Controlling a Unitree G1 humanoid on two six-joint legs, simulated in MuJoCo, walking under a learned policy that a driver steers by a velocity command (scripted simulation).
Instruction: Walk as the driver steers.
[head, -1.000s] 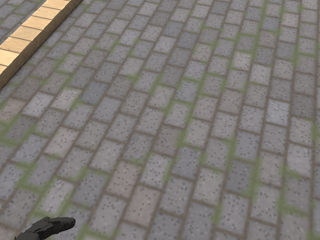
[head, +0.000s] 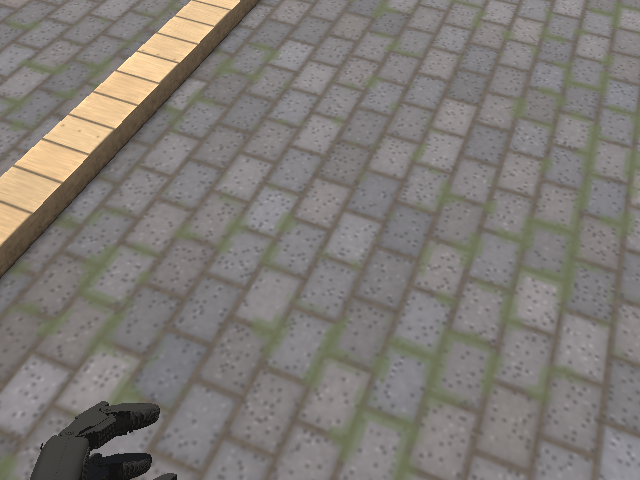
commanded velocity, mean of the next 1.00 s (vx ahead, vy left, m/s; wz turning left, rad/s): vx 0.50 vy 0.00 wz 0.26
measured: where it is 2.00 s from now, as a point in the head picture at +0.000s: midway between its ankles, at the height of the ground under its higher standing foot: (221, 248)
